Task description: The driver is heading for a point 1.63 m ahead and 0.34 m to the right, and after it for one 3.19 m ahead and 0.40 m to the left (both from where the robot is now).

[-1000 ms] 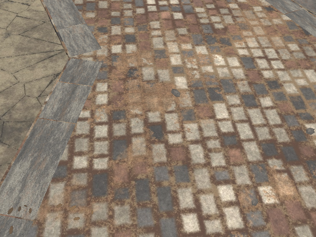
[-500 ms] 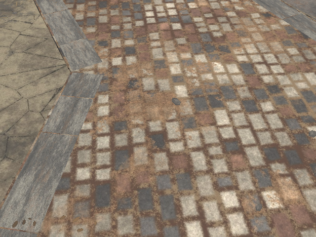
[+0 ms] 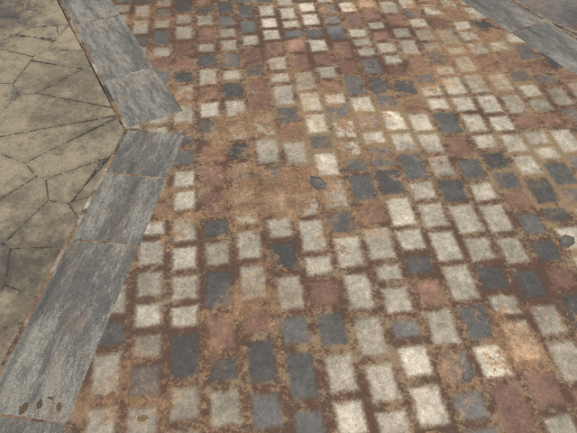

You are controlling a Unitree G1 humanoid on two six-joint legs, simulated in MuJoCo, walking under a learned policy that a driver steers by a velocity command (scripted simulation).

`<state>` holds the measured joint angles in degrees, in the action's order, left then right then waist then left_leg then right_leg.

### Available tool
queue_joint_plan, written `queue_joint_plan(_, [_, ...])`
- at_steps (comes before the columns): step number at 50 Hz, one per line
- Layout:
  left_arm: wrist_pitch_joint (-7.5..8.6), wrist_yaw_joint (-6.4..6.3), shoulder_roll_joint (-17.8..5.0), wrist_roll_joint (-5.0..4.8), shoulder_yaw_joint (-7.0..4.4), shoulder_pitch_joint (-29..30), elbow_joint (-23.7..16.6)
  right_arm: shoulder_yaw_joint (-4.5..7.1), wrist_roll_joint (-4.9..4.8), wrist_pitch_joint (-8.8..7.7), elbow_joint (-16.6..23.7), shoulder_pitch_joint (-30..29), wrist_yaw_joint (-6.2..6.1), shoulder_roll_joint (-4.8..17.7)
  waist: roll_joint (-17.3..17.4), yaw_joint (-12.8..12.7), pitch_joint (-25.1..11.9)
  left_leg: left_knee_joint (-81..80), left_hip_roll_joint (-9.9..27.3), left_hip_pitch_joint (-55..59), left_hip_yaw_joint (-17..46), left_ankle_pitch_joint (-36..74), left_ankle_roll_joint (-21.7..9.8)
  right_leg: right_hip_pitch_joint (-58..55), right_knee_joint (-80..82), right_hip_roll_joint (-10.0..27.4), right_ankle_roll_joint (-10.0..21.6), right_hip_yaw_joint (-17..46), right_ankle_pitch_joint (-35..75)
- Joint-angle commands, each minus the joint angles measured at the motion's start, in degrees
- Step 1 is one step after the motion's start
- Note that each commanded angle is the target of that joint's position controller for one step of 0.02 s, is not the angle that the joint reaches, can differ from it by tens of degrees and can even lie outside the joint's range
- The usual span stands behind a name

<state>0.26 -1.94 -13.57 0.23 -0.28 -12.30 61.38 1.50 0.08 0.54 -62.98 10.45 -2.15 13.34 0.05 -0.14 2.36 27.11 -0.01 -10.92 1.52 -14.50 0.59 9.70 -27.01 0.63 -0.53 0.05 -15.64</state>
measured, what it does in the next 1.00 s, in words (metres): walks ahead: right foot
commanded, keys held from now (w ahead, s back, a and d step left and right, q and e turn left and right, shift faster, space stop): no key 0.30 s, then w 0.70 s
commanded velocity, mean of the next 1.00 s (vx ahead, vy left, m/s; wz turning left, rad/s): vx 0.24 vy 0.00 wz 0.00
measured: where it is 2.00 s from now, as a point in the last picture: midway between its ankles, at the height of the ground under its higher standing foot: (305, 312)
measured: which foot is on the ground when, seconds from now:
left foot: down 0.00-1.00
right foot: down 0.00-0.58, up 0.60-0.98, down 1.00-1.00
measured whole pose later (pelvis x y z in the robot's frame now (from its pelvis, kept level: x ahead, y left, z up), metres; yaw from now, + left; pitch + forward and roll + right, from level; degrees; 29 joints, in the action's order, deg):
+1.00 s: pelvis +0.25 -0.01 -0.03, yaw +0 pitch +2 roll +0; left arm 6.0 2.4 -13.2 -1.7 -1.6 3.8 46.7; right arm 1.9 -0.2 -3.5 -62.7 30.2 -1.3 12.8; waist -0.1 3.8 2.2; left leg 19.8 1.6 9.7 -0.9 -28.3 0.5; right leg 30.3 -31.5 -0.4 5.4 -3.5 -3.8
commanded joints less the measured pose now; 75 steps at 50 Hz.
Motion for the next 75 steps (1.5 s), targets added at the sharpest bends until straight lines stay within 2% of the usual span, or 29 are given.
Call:
queue_joint_plan(1, [0.4,-0.23,-6.2,-0.02,-0.94,-2.0,-1.2,0.86,-0.01,-0.37,1.1,1.3,-0.2,6.1,0.0,0.0,-0.3,-4.1,1.1,0.4,0.8,8.3,-1.1,2.4,4.8,1.1,0.8,0.8,7.2])
queue_joint_plan(15, [0.4,-0.4,-4.7,-0.11,-0.67,-5.0,-0.3,0.35,-0.08,-0.45,0.1,3.6,-0.36,4.8,0.0,0.1,0.2,-3.9,1.0,-0.5,0.4,7.5,-1.0,3.1,4.6,0.7,0.9,0.7,6.6])
queue_joint_plan(18, [0.07,-0.83,-5.6,-0.81,-1.18,-6.2,0.1,0.62,-0.7,-0.33,-0.3,5.2,-0.63,5.0,-0.8,0.1,1.6,-1.9,-1.4,-3.9,-1.6,-17.1,-2.5,5.7,4.4,-0.5,2.9,0.6,-18.1])
queue_joint_plan(21, [1.38,-0.66,-6.5,-1.38,-1.76,-7.8,-0.8,0.52,-0.84,-2.18,1.3,4.1,-0.22,3.9,-2.8,-0.8,6.9,1.3,-0.4,-11.4,-0.2,-22.6,-4.1,8.6,6.9,4.1,6.9,8.0,-28.7])
queue_joint_plan(24, [2.85,0.05,-9.6,-1.91,-3.14,-12.1,-0.3,0.05,-1.34,-4.79,3.0,2.9,1.15,0.9,-10.1,-1.5,5.3,12.6,-1.2,-15.5,-4.0,-11.6,-3.9,3.3,14.3,14.4,12.8,23.5,-32.1])
queue_joint_plan(25, [3.04,0.18,-9.6,-1.95,-3.25,-11.1,-0.9,0.07,-1.5,-5.36,3.3,2.7,1.53,1.1,-10.0,-0.9,6.1,13.7,-0.3,-13.6,-3.2,-10.5,-4.8,5.8,15.7,16.2,13.8,26.1,-30.9])
queue_joint_plan(27, [3.12,0.55,-9.3,-2.16,-3.1,-5.2,-3.5,0.16,-1.94,-6.02,1.8,8.1,1.85,0.5,-9.2,3.4,6.9,3.7,-0.4,-2.9,-3.6,-10.7,-6.8,12.9,13.1,13.2,11.3,20.3,-26.1])
queue_joint_plan(28, [3.16,0.73,-8.3,-2.37,-2.88,-1.3,-5.2,0.72,-1.8,-6.1,-0.4,13.7,1.73,1.8,-6.4,5.8,6.8,-2.2,0.2,6.1,-1.3,-7.2,-7.0,18.3,7.7,9.0,8.7,14.4,-19.4])
queue_joint_plan(29, [3.82,0.94,-4.8,-2.28,-2.05,1.7,-7.0,2.26,-1.62,-6.27,-2.7,21.3,1.56,6.8,4.7,8.1,5.0,-8.2,7.5,14.8,12.5,-11.3,-9.6,26.6,-8.6,1.7,4.5,3.4,-9.9])
queue_joint_plan(30, [5.23,0.78,-2.9,-1.95,-1.56,2.0,-9.5,4.15,-1.75,-6.69,-3.6,28.0,2.23,14.2,18.8,9.3,1.7,-15.9,19.9,22.1,34.3,-10.7,-16.5,35.3,-26.7,-3.2,2.1,-2.5,-11.5])
queue_joint_plan(31, [6.18,0.94,-5.1,-2.47,-2.14,2.7,-9.6,2.67,-0.48,-7.45,-2.6,25.5,2.38,9.5,11.0,7.3,2.5,-15.8,22.4,22.3,38.4,-6.6,-17.8,40.7,-38.3,-1.1,2.8,3.2,-15.2])
queue_joint_plan(32, [6.78,1.62,-4.8,-3.1,-2.13,0.9,-9.0,1.88,-0.28,-7.95,-1.3,22.4,2.47,6.5,6.8,5.0,3.8,-14.7,20.9,22.5,32.4,-1.7,-16.2,43.5,-43.4,1.0,4.1,5.0,-11.2])
queue_joint_plan(34, [7.44,2.35,-5.3,-2.47,-2.65,2.0,-8.9,1.07,-0.6,-7.65,0.2,19.0,2.95,4.9,3.4,3.3,4.0,-15.2,17.4,22.6,21.1,9.3,-12.9,45.9,-42.5,4.2,5.2,3.4,-3.2])
queue_joint_plan(36, [7.27,3.21,-4.4,-1.85,-2.91,3.6,-9.7,0.14,-0.27,-6.47,0.2,20.4,2.61,2.4,4.8,3.1,3.1,-16.0,13.7,19.9,12.5,19.7,-10.7,42.1,-38.6,5.7,4.5,1.0,0.6])
queue_joint_plan(41, [6.04,3.96,-0.4,-1.57,-0.99,15.6,-14.9,0.45,0.04,-5.51,2.9,18.4,0.59,6.6,4.7,3.9,6.0,-22.1,9.6,4.7,3.5,17.1,-10.5,27.7,-14.0,2.4,1.1,-4.3,13.1])
queue_joint_plan(45, [5.66,4.3,-3.9,-2.14,-1.59,18.8,-17.3,1.49,-1.34,-5.86,2.1,20.3,0.44,8.2,6.1,2.6,6.8,-22.2,13.2,9.9,2.8,20.3,-9.8,23.3,-5.2,1.4,3.5,-2.9,16.1])
queue_joint_plan(47, [5.9,4.43,-6.3,-1.99,-2.82,15.1,-17.0,2.04,-0.92,-5.37,2.5,19.1,0.51,9.1,7.0,-0.5,2.7,-15.2,14.2,15.0,1.5,37.7,-8.2,17.5,-4.3,-0.5,5.6,-3.4,14.4])
queue_joint_plan(49, [5.51,3.93,-10.0,-2.29,-5.21,-0.1,-12.5,2.11,-0.05,-4.23,3.4,17.6,0.66,8.9,7.6,-8.2,-7.3,3.8,11.4,12.8,-1.5,51.8,-5.9,-1.5,-4.8,-3.3,8.4,-5.1,12.4])
queue_joint_plan(50, [5.09,3.37,-13.4,-1.81,-6.3,-9.9,-10.3,1.33,0.72,-4.11,4.9,17.5,0.88,7.3,2.9,-11.4,-14.2,21.1,8.8,-0.4,-2.4,36.3,-4.4,-18.9,-6.0,6.1,11.6,6.0,8.7])
queue_joint_plan(51, [4.99,3.83,-17.3,-0.69,-6.91,-14.3,-8.7,-1.24,0.2,-5.35,5.3,26.0,1.8,-2.9,-14.9,-6.0,-25.0,43.7,-3.1,-20.0,-0.5,-8.5,-1.1,-35.8,3.4,21.4,21.9,37.3,-8.2])
queue_joint_plan(52, [5.14,3.98,-11.9,-0.95,-5.42,-11.9,-8.8,-0.14,-1.39,-7.18,5.1,21.7,2.22,2.1,-11.8,-7.4,-22.1,52.1,-2.1,-26.5,7.0,-16.3,-2.6,-32.2,12.4,20.7,20.4,46.1,-13.9])
queue_joint_plan(53, [5.56,3.86,-9.4,-1.12,-4.65,-5.7,-9.6,1.03,-3.08,-8.22,7.8,14.9,2.34,6.0,-9.6,-5.9,-11.2,54.0,0.9,-31.3,5.5,-12.5,-3.8,-23.0,13.2,19.4,17.5,37.0,-10.8])
queue_joint_plan(54, [6.03,3.95,-7.8,-0.88,-4.07,-0.3,-10.9,1.17,-3.0,-8.65,8.8,11.1,1.88,6.9,-3.0,-3.9,-7.1,51.4,4.3,-28.7,4.5,-6.7,-4.4,-13.3,14.3,17.5,16.1,28.9,-3.2])
queue_joint_plan(55, [6.42,4.28,-6.4,-0.22,-3.67,2.7,-11.2,1.74,-2.17,-8.37,8.9,9.8,1.36,6.8,-0.7,-1.8,-4.4,47.9,6.4,-25.5,3.7,-3.4,-4.3,-5.4,15.5,15.4,15.0,22.5,3.9])
queue_joint_plan(57, [6.75,4.59,-4.5,0.31,-3.15,3.9,-10.4,2.01,-1.47,-6.7,8.5,12.5,1.01,4.5,-3.1,1.6,-3.6,43.4,8.6,-19.3,4.0,-1.4,-4.2,1.9,18.4,12.3,14.4,15.6,7.1])
queue_joint_plan(63, [6.59,2.43,-8.3,-0.11,-3.88,-2.8,-7.7,2.59,-0.23,-5.48,13.1,1.1,0.83,4.7,-1.8,0.3,1.4,25.8,10.0,-28.5,2.1,10.9,-1.0,2.4,22.9,11.4,15.1,9.1,10.5])
queue_joint_plan(67, [5.97,1.66,-9.2,-0.85,-3.99,-7.1,-6.7,1.94,-0.62,-6.19,15.4,-7.7,1.81,3.3,-2.0,-2.6,1.8,11.0,7.0,-25.7,-0.9,21.0,-0.6,-0.1,22.3,9.2,12.6,4.2,13.2])
queue_joint_plan(71, [4.93,1.55,-9.5,-1.3,-4.21,-11.8,-4.8,1.48,-1.27,-6.55,17.9,-14.2,3.15,3.6,-2.2,-4.7,3.0,4.5,5.5,-26.8,-1.3,19.0,-1.2,-8.1,19.2,11.8,12.3,4.2,14.2])
queue_joint_plan(75, [3.65,1.28,-10.9,-1.35,-4.92,-10.9,-4.6,2.39,-1.5,-7.22,18.6,-11.5,4.18,6.5,-4.5,-1.2,0.3,1.0,3.1,-20.4,-2.4,10.6,-4.3,-14.4,11.5,14.4,10.3,4.7,27.7])
Velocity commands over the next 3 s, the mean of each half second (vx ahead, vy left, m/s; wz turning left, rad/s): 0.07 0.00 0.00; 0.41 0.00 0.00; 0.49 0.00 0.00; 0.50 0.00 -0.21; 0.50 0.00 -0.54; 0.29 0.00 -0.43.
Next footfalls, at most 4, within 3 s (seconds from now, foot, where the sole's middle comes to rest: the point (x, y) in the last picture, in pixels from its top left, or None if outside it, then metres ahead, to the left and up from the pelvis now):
1.00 right None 0.43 -0.11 -0.78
1.54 left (253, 346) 0.73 0.13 -0.78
2.10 right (344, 256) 1.02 -0.12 -0.78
2.58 left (313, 174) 1.36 -0.04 -0.78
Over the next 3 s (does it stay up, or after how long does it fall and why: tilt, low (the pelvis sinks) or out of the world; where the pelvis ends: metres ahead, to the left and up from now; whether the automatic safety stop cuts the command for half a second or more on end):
stays up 1.27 -0.13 0.00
